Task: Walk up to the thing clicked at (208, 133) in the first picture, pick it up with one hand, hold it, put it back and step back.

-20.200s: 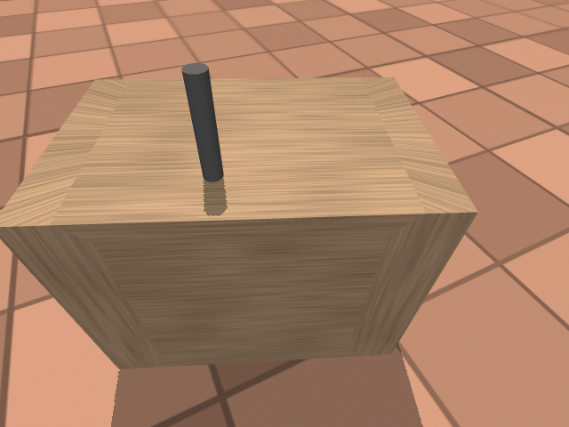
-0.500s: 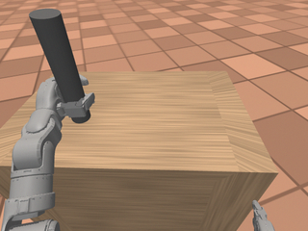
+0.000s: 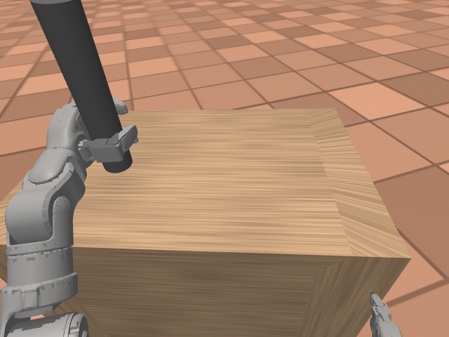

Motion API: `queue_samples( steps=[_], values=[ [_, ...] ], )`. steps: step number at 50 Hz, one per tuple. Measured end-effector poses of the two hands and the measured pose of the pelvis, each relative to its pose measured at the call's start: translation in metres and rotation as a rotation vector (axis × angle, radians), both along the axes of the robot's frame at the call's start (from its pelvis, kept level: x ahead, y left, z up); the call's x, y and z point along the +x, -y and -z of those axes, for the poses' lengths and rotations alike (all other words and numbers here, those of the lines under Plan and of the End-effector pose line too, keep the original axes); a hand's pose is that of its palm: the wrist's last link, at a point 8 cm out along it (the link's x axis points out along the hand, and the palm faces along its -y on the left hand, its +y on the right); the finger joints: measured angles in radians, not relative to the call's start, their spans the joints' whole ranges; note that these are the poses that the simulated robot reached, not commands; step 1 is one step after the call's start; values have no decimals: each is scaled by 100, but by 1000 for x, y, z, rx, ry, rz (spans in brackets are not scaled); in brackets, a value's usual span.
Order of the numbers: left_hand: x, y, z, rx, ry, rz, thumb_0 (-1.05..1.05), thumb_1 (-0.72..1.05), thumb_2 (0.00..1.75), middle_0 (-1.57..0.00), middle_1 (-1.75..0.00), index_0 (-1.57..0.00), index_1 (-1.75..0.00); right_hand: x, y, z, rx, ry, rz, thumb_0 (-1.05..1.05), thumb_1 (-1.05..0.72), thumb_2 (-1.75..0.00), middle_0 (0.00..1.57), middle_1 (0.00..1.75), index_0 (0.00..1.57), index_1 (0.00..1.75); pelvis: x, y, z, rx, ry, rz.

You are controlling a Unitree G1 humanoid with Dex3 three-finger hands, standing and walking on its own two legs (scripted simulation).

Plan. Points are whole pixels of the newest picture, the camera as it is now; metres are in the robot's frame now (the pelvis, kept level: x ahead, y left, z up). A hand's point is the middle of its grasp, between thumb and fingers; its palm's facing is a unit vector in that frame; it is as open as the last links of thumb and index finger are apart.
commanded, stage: hold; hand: left
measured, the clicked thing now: (94, 100) +0.34 +0.18 +0.32
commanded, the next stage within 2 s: none
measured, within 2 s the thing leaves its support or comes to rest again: neither
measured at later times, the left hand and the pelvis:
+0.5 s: hand (109, 119) +0.34 +0.17 +0.29, palm faces +0.09 -1.00 +0.00, open 6.6 cm; pelvis +0.00 +0.00 +0.00, yaw +0 degrees
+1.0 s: hand (107, 129) +0.32 +0.17 +0.29, palm faces +0.09 -1.00 +0.00, open 6.6 cm; pelvis -0.02 +0.01 +0.00, yaw +0 degrees
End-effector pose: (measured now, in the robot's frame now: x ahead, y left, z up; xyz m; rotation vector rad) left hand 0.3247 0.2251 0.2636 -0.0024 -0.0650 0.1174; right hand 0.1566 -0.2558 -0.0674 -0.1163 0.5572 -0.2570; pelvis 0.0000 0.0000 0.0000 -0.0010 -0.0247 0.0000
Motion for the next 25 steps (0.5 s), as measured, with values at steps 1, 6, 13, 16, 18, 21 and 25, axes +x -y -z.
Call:
queue_samples(
  steps=[1, 6, 13, 16, 18, 21, 25],
  values=[
    [0, 0, -1, -2, 0, 0, 0, -7, 125, -92, -123, -94, -123, 1, 0, 0, 0, 2, -1, -1, 53, -6, 5, 5, 5, 5, 0, 0, 0, 0, 1, 0],
    [0, 2, -5, 2, -8, 8, 0, -7, 125, -92, -123, -94, -123, 4, -2, -3, 6, 21, -10, -1, 53, -6, 5, 5, 5, 5, 1, 0, 0, 0, 4, -1],
    [0, 4, -12, 1, -1, 23, 0, -7, 125, -92, -123, -95, -123, 4, -5, -2, 19, 25, -17, -1, 53, -6, 5, 5, 5, 5, 0, -2, 0, -1, 4, -1],
    [-2, 4, -17, 2, 4, 21, 0, -7, 125, -92, -123, -95, -123, 2, -7, 0, 26, 19, -22, -1, 53, -6, 5, 5, 5, 5, 0, -2, 0, -2, 4, -1],
    [-3, 3, -19, 0, 8, 18, 0, -7, 125, -92, -123, -95, -123, 0, -9, 1, 30, 14, -25, -1, 53, -6, 5, 5, 5, 5, -1, -3, 0, -2, 6, 0],
    [-6, 3, -25, 5, 18, 15, 0, -7, 125, -92, -123, -95, -123, -1, -10, 1, 32, 14, -31, -1, 53, -6, 5, 5, 5, 5, -2, -3, 0, -3, 9, 0],
    [-8, 4, -29, 7, 20, 23, 0, -7, 125, -92, -123, -95, -123, -1, -12, 1, 33, 16, -42, -1, 53, -6, 5, 5, 5, 5, -4, -4, 0, -3, 10, -1]
  ],
)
